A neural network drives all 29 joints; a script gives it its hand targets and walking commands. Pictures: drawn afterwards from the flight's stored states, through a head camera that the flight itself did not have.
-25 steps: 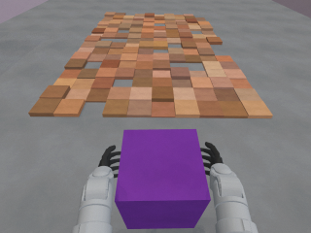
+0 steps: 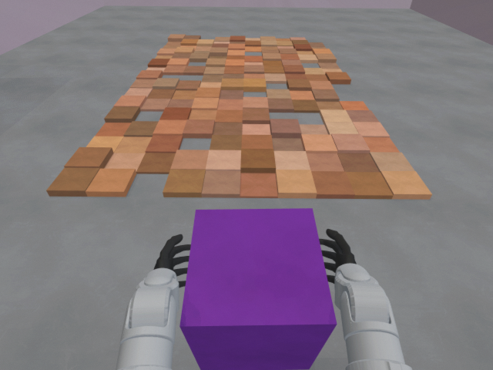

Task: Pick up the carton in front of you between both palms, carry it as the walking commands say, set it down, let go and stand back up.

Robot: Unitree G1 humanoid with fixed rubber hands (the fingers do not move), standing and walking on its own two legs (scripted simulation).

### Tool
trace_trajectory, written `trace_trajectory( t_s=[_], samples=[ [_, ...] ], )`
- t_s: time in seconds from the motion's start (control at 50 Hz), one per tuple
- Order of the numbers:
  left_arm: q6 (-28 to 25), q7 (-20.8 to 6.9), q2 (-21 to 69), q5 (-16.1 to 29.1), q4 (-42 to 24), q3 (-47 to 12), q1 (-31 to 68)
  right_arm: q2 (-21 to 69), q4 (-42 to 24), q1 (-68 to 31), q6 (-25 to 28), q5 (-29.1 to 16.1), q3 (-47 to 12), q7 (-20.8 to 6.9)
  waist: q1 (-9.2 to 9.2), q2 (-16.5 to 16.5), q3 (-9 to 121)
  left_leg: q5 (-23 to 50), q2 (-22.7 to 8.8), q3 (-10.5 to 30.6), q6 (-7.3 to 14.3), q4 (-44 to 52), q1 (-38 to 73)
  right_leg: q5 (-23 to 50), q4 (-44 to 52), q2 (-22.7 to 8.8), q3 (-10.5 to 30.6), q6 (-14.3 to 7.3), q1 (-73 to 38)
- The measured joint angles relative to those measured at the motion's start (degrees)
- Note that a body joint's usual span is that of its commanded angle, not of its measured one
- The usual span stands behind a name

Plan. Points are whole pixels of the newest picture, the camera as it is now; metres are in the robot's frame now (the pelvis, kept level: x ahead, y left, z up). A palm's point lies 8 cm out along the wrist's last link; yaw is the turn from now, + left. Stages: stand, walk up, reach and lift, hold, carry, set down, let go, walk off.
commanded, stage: hold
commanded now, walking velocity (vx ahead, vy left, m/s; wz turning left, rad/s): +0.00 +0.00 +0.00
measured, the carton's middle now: (254, 292) +0.30 +0.00 -0.03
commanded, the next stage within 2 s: carry in 0.26 s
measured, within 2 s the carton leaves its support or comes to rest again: neither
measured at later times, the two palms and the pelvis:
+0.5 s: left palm (180, 257) +0.30 +0.12 +0.07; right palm (359, 258) +0.30 -0.18 +0.06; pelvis +0.02 -0.02 -0.01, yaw +0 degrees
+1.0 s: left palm (212, 169) +0.53 +0.09 +0.08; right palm (348, 173) +0.52 -0.21 +0.08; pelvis +0.26 -0.05 -0.03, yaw -1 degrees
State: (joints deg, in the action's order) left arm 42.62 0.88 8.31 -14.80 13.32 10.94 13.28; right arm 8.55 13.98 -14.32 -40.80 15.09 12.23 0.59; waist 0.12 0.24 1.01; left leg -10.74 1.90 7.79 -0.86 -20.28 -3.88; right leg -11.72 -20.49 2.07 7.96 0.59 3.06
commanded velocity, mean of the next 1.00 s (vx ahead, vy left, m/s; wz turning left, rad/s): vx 0.39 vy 0.00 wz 0.00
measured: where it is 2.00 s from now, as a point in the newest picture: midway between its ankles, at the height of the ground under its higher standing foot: (261, 269)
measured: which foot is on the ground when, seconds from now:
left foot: down 0.00-0.44, up 0.46-0.64, down 0.66-1.00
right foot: down 0.00-0.66, up 0.68-0.96, down 0.98-1.00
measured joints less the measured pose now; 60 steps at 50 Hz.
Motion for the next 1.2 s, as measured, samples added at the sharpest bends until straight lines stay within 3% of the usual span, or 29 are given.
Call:
trace_trajectory(
  t_s=[0.26,0.32,0.38,0.42,0.46,0.52,0.56,0.62,0.64,0.68,0.72,0.78,0.9,0.96,0.98,1.02,1.08,1.12,1.2],
  samples=[
    [2.16,-0.83,0.58,-1.67,1.68,1.87,2.66,0.61,1.55,-2.60,-2.19,1.88,2.11,-0.84,-0.18,-0.04,-0.15,-0.04,-0.01,-0.60,0.00,-1.28,-0.56,-0.16,-1.58,-0.12,-0.20,0.16,0.80],
    [2.32,-0.58,0.40,-0.93,0.38,1.69,1.93,0.55,0.76,-2.27,-2.33,1.42,1.20,-0.49,-0.60,-0.22,2.86,-4.40,-0.74,-2.94,0.00,-4.98,-5.03,-7.47,-6.78,-1.10,-1.91,0.17,6.31],
    [3.36,-0.12,-0.15,0.96,-3.05,0.82,1.01,0.41,-2.57,-1.65,-3.61,0.07,-0.39,0.28,-0.92,-0.89,4.83,-4.98,-2.00,-4.69,-0.05,-6.99,-8.18,-10.70,-11.56,-2.07,-5.55,0.25,10.95],
    [4.60,0.40,-0.52,2.60,-5.47,-0.06,0.61,0.16,-5.97,-0.74,-5.31,-1.11,-1.46,0.98,-0.86,-1.75,5.87,-5.47,-3.23,-5.15,-0.36,-9.45,-10.19,-7.80,-10.67,-1.83,-7.59,-0.22,11.67],
    [6.64,1.23,-0.23,3.78,-7.59,-1.36,0.48,-0.51,-9.95,0.91,-7.76,-2.69,-2.00,1.67,-0.57,-2.01,7.09,-11.86,-4.16,-6.31,-0.16,-14.73,-13.01,-3.79,-9.87,-1.77,-8.81,-1.11,11.90],
    [10.79,2.58,-0.04,4.86,-11.06,-3.49,-0.44,-2.21,-14.00,2.20,-12.22,-5.59,-2.74,2.29,-0.14,-1.01,8.35,-14.57,-4.23,-10.00,0.16,-21.67,-17.58,-4.58,-7.37,-2.65,-9.38,-1.69,10.90],
    [14.02,3.43,-0.47,5.70,-14.23,-4.34,-1.23,-2.80,-15.83,1.79,-15.36,-7.08,-3.51,2.85,0.12,-0.21,8.74,-14.12,-3.83,-12.22,0.13,-20.23,-18.85,-4.20,-4.49,-3.42,-9.13,-1.52,9.68],
    [18.31,4.12,-0.97,6.80,-19.51,-4.72,-1.74,-3.13,-19.40,1.28,-19.07,-8.50,-4.51,3.51,0.07,0.76,8.97,-9.54,-2.76,-15.43,-0.15,-10.89,-17.46,-4.68,-2.68,-4.33,-8.83,-0.97,8.21],
    [19.49,4.24,-0.95,7.03,-21.37,-4.65,-1.89,-2.98,-20.86,1.15,-20.13,-8.72,-4.63,3.65,-0.04,0.70,8.97,-7.26,-2.56,-16.59,-0.20,-6.81,-15.94,-5.82,-3.67,-4.34,-8.81,-0.78,8.06],
    [21.47,4.29,-1.36,7.65,-24.88,-4.06,-2.62,-1.55,-22.98,1.03,-21.47,-8.47,-4.89,4.08,-0.39,1.21,9.25,-0.02,-2.25,-17.95,1.65,-3.92,-14.04,-10.00,-10.15,-4.98,-9.12,-0.89,9.73],
    [23.23,4.03,-1.86,8.69,-27.11,-3.05,-4.48,0.06,-24.05,2.20,-22.63,-7.46,-5.86,4.35,-0.46,0.88,10.02,-1.92,-2.66,-18.78,2.88,-6.00,-13.52,-14.33,-20.07,-5.34,-10.87,-1.16,14.06],
    [25.75,4.00,-0.73,8.78,-28.76,-2.85,-6.20,-0.81,-26.76,4.93,-25.60,-7.68,-7.52,4.68,-0.30,-1.01,10.09,-5.01,-3.77,-18.47,2.65,-3.91,-10.25,-15.98,-29.53,-5.17,-13.48,-1.26,21.33],
    [28.12,4.21,-0.84,9.04,-32.43,-4.13,-5.34,-0.86,-32.40,4.90,-28.92,-8.79,-6.87,5.47,1.50,-1.97,7.77,-6.97,-4.90,-17.82,0.21,1.95,-1.60,-3.78,-17.73,-6.37,-16.58,-0.38,27.67],
    [28.53,4.20,-0.68,8.90,-33.45,-3.95,-3.94,-0.67,-33.66,3.56,-29.46,-8.92,-6.06,5.49,1.72,-2.10,7.20,-12.33,-6.26,-17.32,-1.68,-1.97,1.14,0.89,-9.99,-5.82,-19.70,-0.75,25.32],
    [28.57,4.18,-0.56,8.81,-33.28,-3.92,-3.16,-0.67,-33.94,3.08,-29.59,-8.95,-5.57,5.48,1.79,-2.23,7.11,-15.25,-7.14,-16.93,-2.13,-5.90,0.94,3.05,-9.15,-5.48,-20.62,-1.93,24.01],
    [27.89,4.16,-0.30,8.29,-30.86,-4.59,-1.69,-1.48,-33.23,2.52,-29.65,-9.31,-4.45,5.42,0.98,-3.01,6.92,-17.10,-8.88,-14.76,-1.76,-20.54,-4.47,2.12,-13.39,-4.86,-22.01,-4.73,23.98],
    [28.46,4.17,-0.29,7.70,-28.98,-4.78,-1.69,-1.35,-31.18,2.19,-30.28,-9.34,-3.62,5.33,0.24,-1.79,5.84,-15.15,-7.23,-11.89,0.23,-40.73,-16.13,-1.98,-11.77,-4.70,-22.31,-5.53,20.51],
    [28.63,4.17,-0.45,7.94,-29.69,-4.43,-2.79,-0.29,-30.88,2.51,-30.07,-8.89,-3.56,5.30,-0.37,-1.14,5.15,-11.13,-7.16,-12.32,0.95,-43.67,-22.06,-1.58,-7.74,-4.34,-22.20,-4.87,17.12],
    [27.77,4.26,-0.62,8.47,-32.26,-4.21,-3.98,-0.58,-32.11,3.01,-28.77,-8.67,-5.47,5.21,-1.82,-0.14,4.01,-4.95,-7.29,-13.43,0.85,-36.30,-29.21,-1.61,-0.26,-3.95,-21.25,-4.45,10.11]
  ],
)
